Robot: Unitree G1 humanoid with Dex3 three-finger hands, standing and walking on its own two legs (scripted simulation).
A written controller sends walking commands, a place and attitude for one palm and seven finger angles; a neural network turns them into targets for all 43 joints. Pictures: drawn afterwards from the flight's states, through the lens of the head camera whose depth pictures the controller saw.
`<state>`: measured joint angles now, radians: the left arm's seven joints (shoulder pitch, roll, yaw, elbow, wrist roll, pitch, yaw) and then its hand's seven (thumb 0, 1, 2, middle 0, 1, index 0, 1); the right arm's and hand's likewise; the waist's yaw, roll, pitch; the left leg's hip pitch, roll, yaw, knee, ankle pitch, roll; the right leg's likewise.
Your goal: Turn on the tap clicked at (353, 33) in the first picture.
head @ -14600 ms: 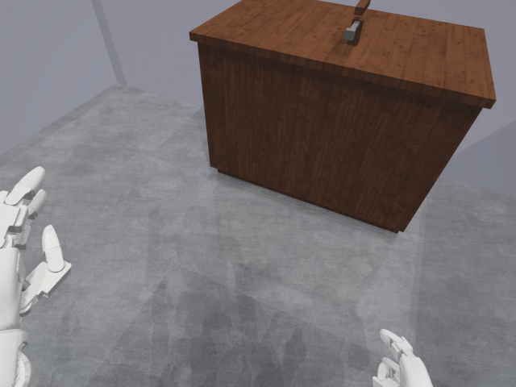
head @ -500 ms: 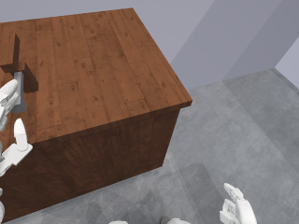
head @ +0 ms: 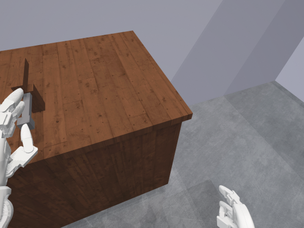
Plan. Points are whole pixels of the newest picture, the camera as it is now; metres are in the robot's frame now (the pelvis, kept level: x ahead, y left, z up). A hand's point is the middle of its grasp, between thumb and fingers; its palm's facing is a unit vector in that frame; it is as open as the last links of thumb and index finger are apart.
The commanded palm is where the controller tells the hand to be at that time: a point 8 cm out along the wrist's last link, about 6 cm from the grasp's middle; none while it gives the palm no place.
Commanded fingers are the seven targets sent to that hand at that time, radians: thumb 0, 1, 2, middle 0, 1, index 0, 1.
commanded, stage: come to a stop and stand still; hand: left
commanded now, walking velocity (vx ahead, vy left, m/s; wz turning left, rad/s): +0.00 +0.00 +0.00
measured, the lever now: (26, 123) +0.32 +0.35 +0.10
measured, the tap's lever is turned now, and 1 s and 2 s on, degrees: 0 0 0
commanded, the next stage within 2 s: look again from close up in 0.52 s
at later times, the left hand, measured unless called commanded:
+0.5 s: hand (32, 140) +0.24 +0.27 +0.16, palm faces +0.39 -0.84 -0.38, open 7.4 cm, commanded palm +0.18 +0.30 +0.18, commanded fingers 0.00 0.90 0.90 -0.20 -0.30 -0.20 -0.30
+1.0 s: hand (33, 151) +0.22 +0.25 +0.16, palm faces +0.42 -0.83 -0.37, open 7.4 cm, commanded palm +0.16 +0.28 +0.18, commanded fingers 0.00 0.90 0.90 -0.20 -0.30 -0.20 -0.30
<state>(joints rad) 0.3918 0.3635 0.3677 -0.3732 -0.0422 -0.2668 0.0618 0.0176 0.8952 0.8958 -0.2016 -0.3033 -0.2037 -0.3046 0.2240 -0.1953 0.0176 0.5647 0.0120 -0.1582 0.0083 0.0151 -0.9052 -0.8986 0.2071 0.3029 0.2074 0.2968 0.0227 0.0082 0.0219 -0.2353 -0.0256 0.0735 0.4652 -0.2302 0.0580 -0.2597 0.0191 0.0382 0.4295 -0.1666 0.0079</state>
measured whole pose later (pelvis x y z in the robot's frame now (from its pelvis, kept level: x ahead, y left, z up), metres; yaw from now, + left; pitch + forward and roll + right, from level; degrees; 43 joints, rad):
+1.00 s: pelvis +0.01 +0.00 +0.00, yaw +2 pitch -1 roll -1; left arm 0.42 0.34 0.34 -0.43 -0.03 -0.21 0.10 0.02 0.89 0.90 -0.21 -0.30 -0.21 -0.31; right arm 0.22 -0.20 0.01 0.58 0.00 -0.10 -0.03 0.02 -0.91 -0.90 0.21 0.30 0.21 0.30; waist 0.03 -0.01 0.04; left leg -0.19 -0.03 0.03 0.42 -0.22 0.06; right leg -0.19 0.01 0.00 0.37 -0.16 0.01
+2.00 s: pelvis +0.02 +0.01 +0.00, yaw +1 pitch +0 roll -1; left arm 0.39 0.37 0.35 -0.41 -0.03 -0.22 0.07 0.02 0.89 0.90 -0.21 -0.30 -0.21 -0.31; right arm 0.18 -0.19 0.02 0.56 0.00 -0.12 -0.01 0.02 -0.91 -0.90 0.21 0.30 0.21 0.30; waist 0.03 -0.03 0.04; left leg -0.20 -0.04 0.06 0.45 -0.25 0.07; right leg -0.22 0.01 0.03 0.41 -0.19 0.02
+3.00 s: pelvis +0.01 -0.06 -0.02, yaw +6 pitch -1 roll +0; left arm 0.27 0.35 0.35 -0.31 -0.13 0.04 0.07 0.02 0.90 0.90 -0.20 -0.30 -0.20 -0.30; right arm 0.16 -0.25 0.02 0.68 0.02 -0.12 -0.06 0.02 -0.91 -0.90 0.21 0.30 0.21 0.30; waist 0.08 0.06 -0.03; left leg -0.32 0.00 -0.04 0.66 -0.32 -0.01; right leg -0.30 0.05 -0.09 0.64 -0.33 -0.07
